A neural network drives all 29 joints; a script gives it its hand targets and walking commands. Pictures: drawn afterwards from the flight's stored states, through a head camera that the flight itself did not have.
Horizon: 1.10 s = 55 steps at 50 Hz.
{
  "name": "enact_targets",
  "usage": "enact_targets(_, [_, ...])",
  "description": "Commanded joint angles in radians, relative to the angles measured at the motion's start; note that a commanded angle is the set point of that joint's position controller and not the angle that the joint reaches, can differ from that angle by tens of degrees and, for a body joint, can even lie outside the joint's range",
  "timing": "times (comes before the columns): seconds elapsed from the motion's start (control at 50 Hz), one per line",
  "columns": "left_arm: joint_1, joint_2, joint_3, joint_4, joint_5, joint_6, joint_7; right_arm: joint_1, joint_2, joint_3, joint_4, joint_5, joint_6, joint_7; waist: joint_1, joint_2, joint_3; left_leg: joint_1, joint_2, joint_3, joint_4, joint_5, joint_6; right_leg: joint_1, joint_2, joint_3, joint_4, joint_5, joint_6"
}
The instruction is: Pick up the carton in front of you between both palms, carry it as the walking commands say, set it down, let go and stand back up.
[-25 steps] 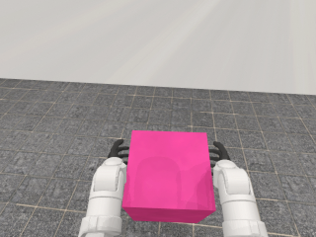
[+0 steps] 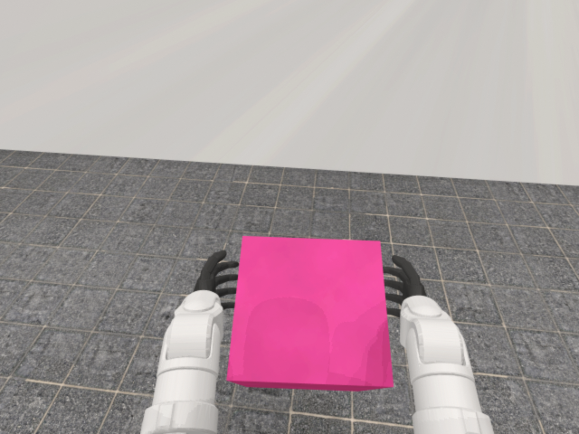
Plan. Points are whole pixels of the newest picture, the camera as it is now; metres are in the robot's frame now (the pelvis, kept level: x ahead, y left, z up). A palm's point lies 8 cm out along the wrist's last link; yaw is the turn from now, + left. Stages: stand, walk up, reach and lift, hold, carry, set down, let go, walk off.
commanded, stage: carry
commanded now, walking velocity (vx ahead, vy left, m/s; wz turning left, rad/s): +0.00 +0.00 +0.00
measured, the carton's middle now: (306, 321) +0.32 +0.00 -0.06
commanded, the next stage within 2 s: hold in 0.78 s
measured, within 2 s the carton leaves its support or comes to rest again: neither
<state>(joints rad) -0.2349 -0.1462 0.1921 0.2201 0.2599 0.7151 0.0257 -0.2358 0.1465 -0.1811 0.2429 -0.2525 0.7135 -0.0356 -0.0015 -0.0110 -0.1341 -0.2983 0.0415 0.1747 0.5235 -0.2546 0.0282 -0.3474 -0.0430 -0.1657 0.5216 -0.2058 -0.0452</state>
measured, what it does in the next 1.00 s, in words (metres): stands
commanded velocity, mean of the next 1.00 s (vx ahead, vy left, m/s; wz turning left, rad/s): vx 0.00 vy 0.00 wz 0.00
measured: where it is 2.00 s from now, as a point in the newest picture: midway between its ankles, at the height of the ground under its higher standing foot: outside the picture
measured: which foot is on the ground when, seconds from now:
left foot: down 0.00-1.00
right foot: down 0.00-1.00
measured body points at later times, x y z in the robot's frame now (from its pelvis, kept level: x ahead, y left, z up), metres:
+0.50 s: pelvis +0.00 +0.00 +0.00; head -0.02 +0.01 +0.45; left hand +0.31 +0.15 +0.03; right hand +0.30 -0.15 +0.03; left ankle +0.01 +0.10 -0.73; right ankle +0.04 -0.09 -0.73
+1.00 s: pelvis +0.01 +0.01 +0.01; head -0.01 +0.01 +0.46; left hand +0.30 +0.16 +0.03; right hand +0.30 -0.14 +0.02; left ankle +0.01 +0.10 -0.73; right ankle +0.05 -0.10 -0.73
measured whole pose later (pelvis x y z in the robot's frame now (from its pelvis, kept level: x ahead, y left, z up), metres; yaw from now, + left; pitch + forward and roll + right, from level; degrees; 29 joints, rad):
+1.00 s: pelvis +0.01 +0.01 +0.01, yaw +3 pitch -4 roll +0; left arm -0.22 -0.14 0.18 0.22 0.26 0.70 0.01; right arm -0.18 0.14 -0.16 0.20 -0.24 0.72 -0.03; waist -0.01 -0.01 0.01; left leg -0.14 -0.01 0.07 0.43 -0.22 0.04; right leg -0.17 0.00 -0.05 0.41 -0.17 -0.02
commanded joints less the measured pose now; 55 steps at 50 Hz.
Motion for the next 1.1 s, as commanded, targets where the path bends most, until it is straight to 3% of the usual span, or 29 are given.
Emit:
enact_targets(0.0, [-0.424,-0.868,-0.472,-0.03,-0.229,-0.022,-0.256,-0.431,0.971,0.503,-0.028,0.24,-0.019,0.248,0.003,-0.043,-0.15,0.009,0.127,-0.143,-0.111,0.012,-0.007,0.063,-0.107,0.132,-0.118,0.054,0.027])
enact_targets(0.02, [-0.492,-0.895,-0.509,-0.034,-0.245,-0.027,-0.258,-0.416,0.952,0.441,0.055,0.218,-0.012,0.252,0.003,-0.012,-0.117,-0.021,0.118,-0.138,-0.125,0.011,-0.003,0.067,-0.112,0.145,-0.102,0.029,0.024])
enact_targets(0.04, [-0.428,-0.907,-0.508,-0.025,-0.24,-0.029,-0.259,-0.442,0.977,0.528,-0.067,0.238,-0.038,0.249,-0.003,-0.017,-0.188,0.04,0.116,-0.126,-0.104,0.023,-0.006,0.071,-0.118,0.148,-0.119,0.018,0.018])
enact_targets(0.06, [-0.495,-0.937,-0.537,-0.061,-0.261,-0.037,-0.263,-0.435,0.98,0.497,-0.007,0.237,-0.023,0.251,0.002,0.027,-0.155,0.027,0.109,-0.138,-0.112,0.022,0.001,0.066,-0.122,0.158,-0.124,0.033,0.013])
enact_targets(0.2, [-0.431,-0.957,-0.579,-0.088,-0.293,-0.039,-0.26,-0.428,0.971,0.593,-0.11,0.29,-0.032,0.244,0.001,0.023,-0.255,0.07,0.125,-0.14,-0.082,0.032,0.011,0.117,-0.127,0.166,-0.104,0.089,0.01])
enact_targets(0.24, [-0.427,-0.931,-0.584,-0.12,-0.295,-0.04,-0.256,-0.4,0.989,0.573,-0.076,0.284,-0.027,0.243,0.004,-0.042,-0.244,0.035,0.113,-0.14,-0.072,0.028,0.007,0.142,-0.119,0.144,-0.118,0.059,0.015])
enact_targets(0.32, [-0.409,-0.928,-0.59,-0.099,-0.272,-0.035,-0.254,-0.392,0.944,0.577,-0.115,0.253,-0.036,0.239,-0.002,0.036,-0.251,0.058,0.123,-0.151,-0.084,0.107,0.01,0.138,-0.13,0.139,-0.08,0.13,0.005])
enact_targets(0.36, [-0.408,-0.936,-0.586,-0.098,-0.289,-0.04,-0.25,-0.413,0.969,0.609,-0.139,0.281,-0.034,0.236,0.0,-0.011,-0.249,0.048,0.117,-0.137,-0.077,0.047,0.008,0.129,-0.124,0.138,-0.087,0.125,0.016])
enact_targets(0.38, [-0.423,-0.933,-0.58,-0.112,-0.268,-0.035,-0.249,-0.45,0.976,0.592,-0.147,0.291,-0.034,0.238,0.001,0.037,-0.207,0.044,0.115,-0.131,-0.091,0.079,0.014,0.103,-0.122,0.151,-0.101,0.151,0.012])
enact_targets(0.48, [-0.389,-0.907,-0.509,-0.023,-0.256,-0.027,-0.252,-0.415,0.938,0.533,-0.077,0.262,-0.029,0.246,-0.002,0.014,-0.192,0.064,0.128,-0.135,-0.084,0.128,0.0,0.074,-0.124,0.144,-0.063,0.146,0.013])
enact_targets(0.5, [-0.421,-0.918,-0.573,-0.081,-0.268,-0.036,-0.251,-0.407,0.955,0.552,-0.093,0.261,-0.04,0.243,0.003,0.03,-0.195,0.04,0.132,-0.156,-0.088,0.098,0.005,0.093,-0.117,0.135,-0.072,0.137,0.012])
enact_targets(0.52, [-0.395,-0.904,-0.519,-0.024,-0.231,-0.029,-0.256,-0.42,0.946,0.54,-0.063,0.252,-0.028,0.244,0.002,-0.02,-0.183,0.043,0.136,-0.144,-0.097,0.136,0.004,0.102,-0.123,0.139,-0.072,0.144,0.022])
enact_targets(0.68, [-0.396,-0.928,-0.55,-0.065,-0.257,-0.035,-0.252,-0.469,0.958,0.578,-0.146,0.288,-0.043,0.244,-0.001,0.025,-0.222,0.078,0.11,-0.127,-0.087,0.147,0.0,0.098,-0.114,0.141,-0.057,0.119,0.018])
enact_targets(0.7, [-0.417,-0.943,-0.565,-0.08,-0.273,-0.036,-0.254,-0.408,0.959,0.55,-0.11,0.255,-0.035,0.243,0.003,-0.026,-0.24,0.078,0.121,-0.144,-0.091,0.158,0.0,0.104,-0.111,0.135,-0.054,0.1,0.014])
enact_targets(0.76, [-0.432,-0.932,-0.585,-0.101,-0.289,-0.039,-0.253,-0.419,0.957,0.559,-0.098,0.284,-0.031,0.248,0.005,0.034,-0.237,0.061,0.124,-0.137,-0.092,0.102,0.015,0.123,-0.117,0.148,-0.068,0.127,0.016])
enact_targets(0.78, [-0.369,-0.941,-0.572,-0.06,-0.27,-0.028,-0.264,-0.363,1.007,0.562,-0.137,0.282,-0.038,0.26,-0.028,0.05,-0.168,0.149,-0.119,-0.269,-0.151,0.271,0.009,0.343,0.122,0.251,-0.13,0.257,0.005])
enact_targets(0.8, [-0.365,-0.938,-0.52,-0.095,-0.251,-0.043,-0.26,-0.367,0.942,0.524,-0.129,0.253,-0.045,0.258,0.006,0.055,-0.179,0.158,-0.1,-0.282,-0.148,0.339,0.005,0.355,0.109,0.282,-0.137,0.298,-0.009])
enact_targets(0.82, [-0.353,-0.937,-0.528,-0.074,-0.268,-0.043,-0.256,-0.367,0.991,0.531,-0.086,0.26,-0.035,0.263,0.037,-0.009,-0.144,0.145,-0.104,-0.291,-0.145,0.284,0.019,0.367,0.132,0.269,-0.116,0.277,0.003])
enact_targets(0.84, [-0.398,-0.935,-0.531,-0.092,-0.274,-0.053,-0.257,-0.378,0.97,0.559,-0.134,0.268,-0.043,0.257,-0.014,0.025,-0.132,0.141,-0.109,-0.289,-0.146,0.251,0.013,0.374,0.111,0.28,-0.122,0.293,0.0])
enact_targets(0.86, [-0.36,-0.918,-0.486,-0.053,-0.231,-0.051,-0.263,-0.386,0.939,0.53,-0.109,0.248,-0.048,0.253,0.0,0.062,-0.185,0.174,-0.116,-0.275,-0.144,0.271,-0.006,0.403,0.103,0.28,-0.127,0.262,0.005])
enact_targets(0.88, [-0.403,-0.937,-0.551,-0.076,-0.265,-0.062,-0.264,-0.428,0.986,0.581,-0.149,0.283,-0.052,0.252,-0.021,0.005,-0.141,0.235,-0.107,-0.287,-0.139,0.265,0.006,0.313,0.123,0.273,-0.131,0.234,0.02])
enact_targets(0.92, [-0.361,-0.919,-0.511,-0.028,-0.219,-0.048,-0.263,-0.462,0.967,0.551,-0.108,0.269,-0.052,0.259,0.044,0.04,-0.11,0.184,-0.101,-0.292,-0.185,0.177,0.007,0.348,0.119,0.26,-0.139,0.173,0.019])
enact_targets(0.94, [-0.391,-0.933,-0.475,-0.019,-0.206,-0.05,-0.261,-0.45,0.937,0.541,-0.115,0.258,-0.046,0.266,0.0,0.055,-0.07,0.183,-0.12,-0.279,-0.174,0.179,-0.006,0.326,0.119,0.267,-0.154,0.168,0.012])
enact_targets(0.98, [-0.411,-0.941,-0.477,0.004,-0.21,-0.052,-0.254,-0.464,0.924,0.527,-0.089,0.253,-0.049,0.274,0.0,0.022,-0.049,0.226,-0.108,-0.288,-0.181,0.163,-0.001,0.263,0.116,0.264,-0.155,0.124,0.023])
enact_targets(1.0, [-0.447,-0.94,-0.51,0.0,-0.241,-0.048,-0.259,-0.456,0.951,0.542,-0.092,0.261,-0.052,0.268,-0.032,0.033,-0.105,0.254,-0.109,-0.288,-0.176,0.135,-0.001,0.3,0.117,0.262,-0.154,0.104,0.027])
enact_targets(1.02, [-0.425,-0.958,-0.471,0.03,-0.232,-0.053,-0.27,-0.523,0.941,0.544,-0.101,0.244,-0.042,0.266,0.045,-0.008,-0.067,0.206,-0.078,-0.314,-0.187,0.138,0.013,0.309,0.12,0.245,-0.132,0.095,0.023])
enact_targets(1.04, [-0.432,-0.949,-0.514,0.015,-0.254,-0.052,-0.273,-0.47,0.963,0.525,-0.059,0.26,-0.045,0.271,0.014,-0.021,-0.043,0.19,-0.08,-0.309,-0.175,0.118,0.009,0.321,0.124,0.252,-0.142,0.069,0.013])
enact_targets(1.06, [-0.529,-0.926,-0.467,0.03,-0.223,-0.048,-0.284,-0.45,0.966,0.439,0.006,0.197,-0.039,0.266,-0.026,0.035,-0.028,0.144,-0.107,-0.278,-0.176,0.079,-0.003,0.338,0.108,0.268,-0.166,0.068,0.01])
enact_targets(1.08, [-0.497,-0.937,-0.463,0.044,-0.208,-0.05,-0.29,-0.475,0.957,0.416,0.029,0.186,-0.042,0.268,-0.016,0.007,-0.011,0.156,-0.075,-0.317,-0.185,0.12,0.005,0.304,0.109,0.259,-0.151,0.077,0.011])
